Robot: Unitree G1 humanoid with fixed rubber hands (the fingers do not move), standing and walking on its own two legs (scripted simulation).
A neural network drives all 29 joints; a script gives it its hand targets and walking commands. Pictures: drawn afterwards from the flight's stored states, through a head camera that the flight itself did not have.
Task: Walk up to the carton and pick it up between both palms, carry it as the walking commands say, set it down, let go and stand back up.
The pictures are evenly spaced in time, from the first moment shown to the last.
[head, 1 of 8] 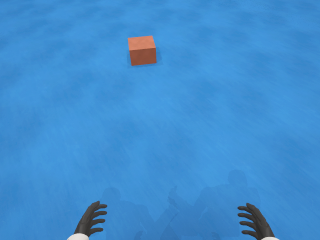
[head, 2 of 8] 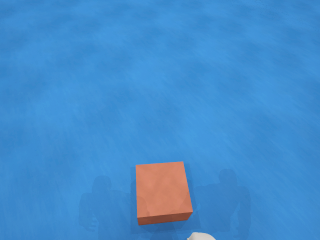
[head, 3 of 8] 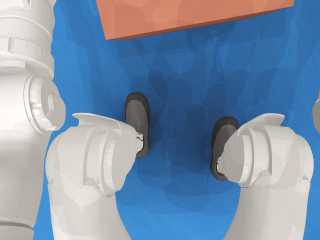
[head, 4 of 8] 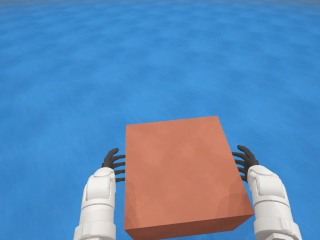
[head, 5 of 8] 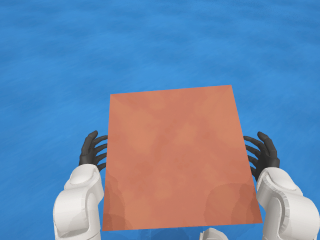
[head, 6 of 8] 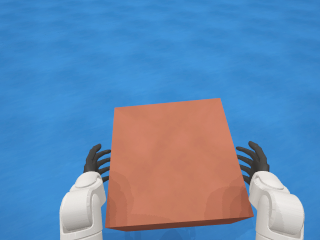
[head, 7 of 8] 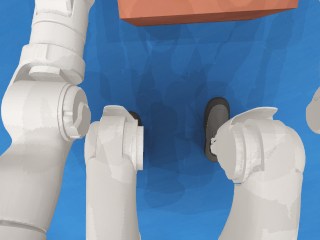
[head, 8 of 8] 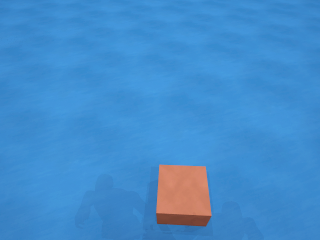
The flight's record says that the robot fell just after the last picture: no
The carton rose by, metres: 0.71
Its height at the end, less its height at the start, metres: +0.00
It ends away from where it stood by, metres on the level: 0.52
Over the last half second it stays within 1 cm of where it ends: yes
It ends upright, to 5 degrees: yes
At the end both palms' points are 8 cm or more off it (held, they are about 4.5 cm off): yes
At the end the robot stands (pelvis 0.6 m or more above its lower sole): yes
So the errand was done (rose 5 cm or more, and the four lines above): yes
